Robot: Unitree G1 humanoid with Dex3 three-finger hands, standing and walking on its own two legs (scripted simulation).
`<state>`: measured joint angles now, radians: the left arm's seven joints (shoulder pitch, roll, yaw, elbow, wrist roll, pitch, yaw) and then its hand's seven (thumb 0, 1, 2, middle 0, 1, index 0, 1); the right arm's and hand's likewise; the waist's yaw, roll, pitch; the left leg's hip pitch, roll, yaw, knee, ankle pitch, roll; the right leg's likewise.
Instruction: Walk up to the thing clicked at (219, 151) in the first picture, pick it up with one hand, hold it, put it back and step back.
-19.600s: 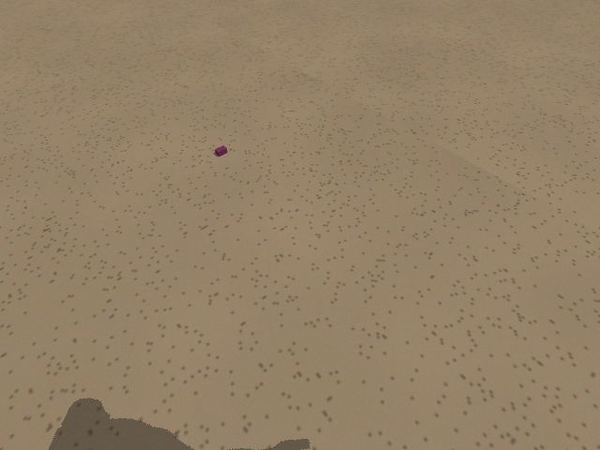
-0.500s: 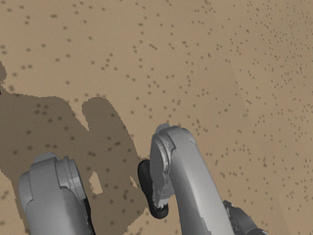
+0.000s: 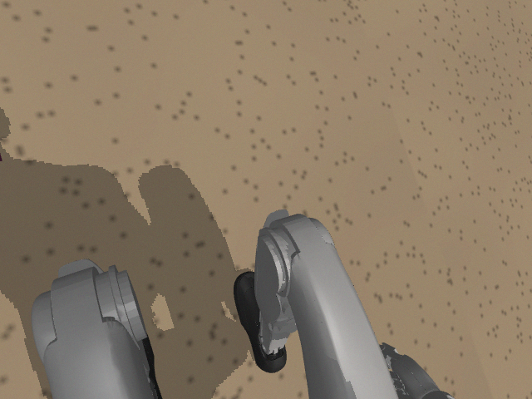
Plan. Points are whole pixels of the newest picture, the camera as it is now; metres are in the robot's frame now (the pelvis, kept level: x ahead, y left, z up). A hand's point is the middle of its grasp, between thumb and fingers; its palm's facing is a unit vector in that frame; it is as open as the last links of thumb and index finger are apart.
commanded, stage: rise first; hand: left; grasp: from above
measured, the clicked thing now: out of the picture +0.51 +0.35 -0.31
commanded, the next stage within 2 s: approach in 0.66 s
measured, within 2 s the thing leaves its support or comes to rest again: neither
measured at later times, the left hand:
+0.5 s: hand out of the picture +0.46 +0.38 -0.17, palm faces -0.47 -0.08 -0.88, open 11.9 cm
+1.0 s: hand out of the picture +0.47 +0.36 -0.17, palm faces -0.47 -0.06 -0.88, open 12.2 cm
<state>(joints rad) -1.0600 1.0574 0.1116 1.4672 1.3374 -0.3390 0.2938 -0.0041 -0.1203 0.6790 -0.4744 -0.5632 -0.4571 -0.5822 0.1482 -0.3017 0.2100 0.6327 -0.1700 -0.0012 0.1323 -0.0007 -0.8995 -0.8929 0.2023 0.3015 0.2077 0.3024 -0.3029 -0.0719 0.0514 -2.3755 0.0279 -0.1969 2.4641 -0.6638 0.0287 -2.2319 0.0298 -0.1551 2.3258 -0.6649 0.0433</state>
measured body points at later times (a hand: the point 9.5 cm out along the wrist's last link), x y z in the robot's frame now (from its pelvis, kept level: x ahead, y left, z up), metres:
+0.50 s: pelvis +0.00 +0.00 +0.00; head +0.26 +0.12 +0.35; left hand +0.48 +0.38 -0.12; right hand +0.07 -0.27 -0.07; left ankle +0.07 +0.12 -0.29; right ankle +0.11 -0.12 -0.29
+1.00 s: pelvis +0.00 +0.00 +0.00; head +0.25 +0.12 +0.35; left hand +0.50 +0.36 -0.12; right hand +0.06 -0.26 -0.07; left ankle +0.07 +0.12 -0.29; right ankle +0.11 -0.12 -0.29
